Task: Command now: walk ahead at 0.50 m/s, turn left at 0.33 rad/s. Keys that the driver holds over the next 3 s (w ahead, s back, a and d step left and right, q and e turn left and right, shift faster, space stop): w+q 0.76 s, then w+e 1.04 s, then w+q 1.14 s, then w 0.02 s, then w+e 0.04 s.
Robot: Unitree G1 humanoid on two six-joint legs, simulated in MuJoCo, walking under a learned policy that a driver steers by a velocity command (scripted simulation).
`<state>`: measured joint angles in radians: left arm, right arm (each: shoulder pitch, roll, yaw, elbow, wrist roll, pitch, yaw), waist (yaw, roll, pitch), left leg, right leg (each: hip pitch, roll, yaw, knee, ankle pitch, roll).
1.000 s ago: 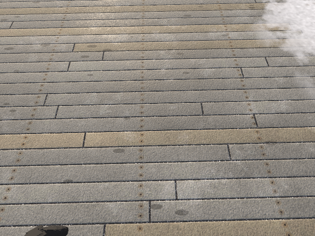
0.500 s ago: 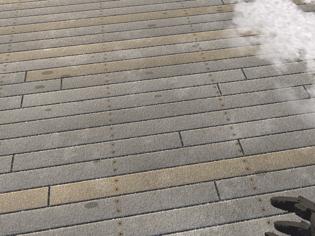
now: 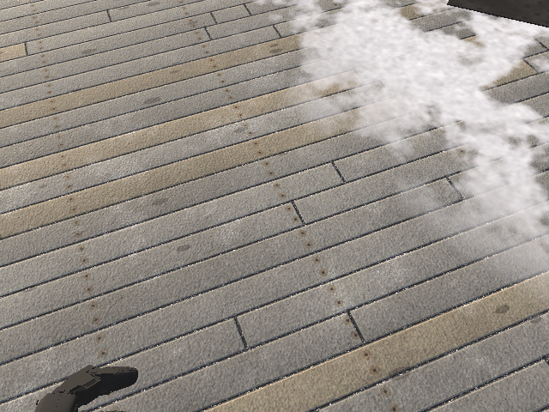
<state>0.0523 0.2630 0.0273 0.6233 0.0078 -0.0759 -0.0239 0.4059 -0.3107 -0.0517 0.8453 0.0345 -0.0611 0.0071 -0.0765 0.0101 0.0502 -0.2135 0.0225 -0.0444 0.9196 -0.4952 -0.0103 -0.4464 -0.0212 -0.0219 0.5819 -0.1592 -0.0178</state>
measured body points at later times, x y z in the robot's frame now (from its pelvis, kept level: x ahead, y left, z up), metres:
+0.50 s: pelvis +0.25 +0.07 -0.01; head +0.29 +0.09 +0.44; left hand +0.22 +0.37 -0.14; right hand +0.52 -0.13 -0.09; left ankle +0.33 +0.17 -0.73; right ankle +0.11 -0.12 -0.66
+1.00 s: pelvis +0.54 +0.13 +0.00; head +0.57 +0.14 +0.45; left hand +0.61 +0.45 -0.08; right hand +0.72 -0.11 -0.12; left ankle +0.34 +0.17 -0.70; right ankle +0.68 +0.09 -0.73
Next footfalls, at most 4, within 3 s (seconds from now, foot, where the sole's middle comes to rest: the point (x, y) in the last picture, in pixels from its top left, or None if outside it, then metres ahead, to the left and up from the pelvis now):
0.44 left None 0.37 0.18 -0.76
0.96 right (230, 310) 0.71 0.11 -0.76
1.44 left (126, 258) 0.90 0.40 -0.76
1.94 right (217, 170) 1.20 0.14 -0.76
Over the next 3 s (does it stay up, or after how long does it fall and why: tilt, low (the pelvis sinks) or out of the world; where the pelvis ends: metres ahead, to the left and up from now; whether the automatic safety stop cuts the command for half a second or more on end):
stays up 1.62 0.35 0.00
